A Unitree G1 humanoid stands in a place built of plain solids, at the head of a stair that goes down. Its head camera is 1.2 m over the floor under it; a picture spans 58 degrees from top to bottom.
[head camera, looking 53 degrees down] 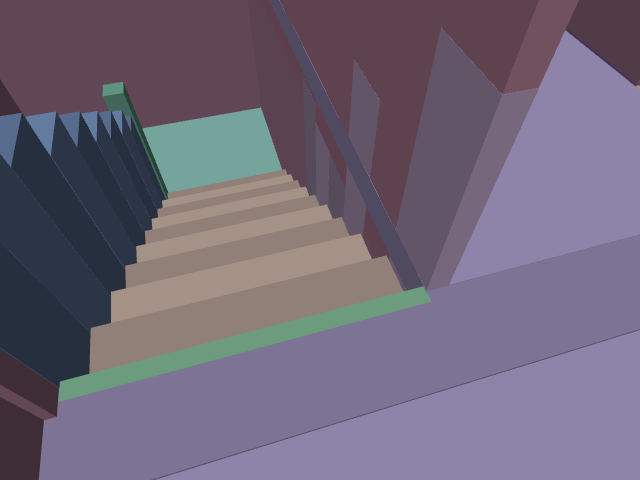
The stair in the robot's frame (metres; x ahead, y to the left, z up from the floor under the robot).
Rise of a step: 0.18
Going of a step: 0.26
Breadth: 1.10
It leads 16 degrees to the left of straight ahead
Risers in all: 10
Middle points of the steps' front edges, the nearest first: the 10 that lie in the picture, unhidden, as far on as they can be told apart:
0.56 0.20 0.00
0.81 0.27 -0.18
1.06 0.34 -0.36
1.31 0.41 -0.54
1.56 0.49 -0.73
1.81 0.56 -0.91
2.06 0.63 -1.09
2.31 0.70 -1.27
2.56 0.78 -1.45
2.81 0.85 -1.64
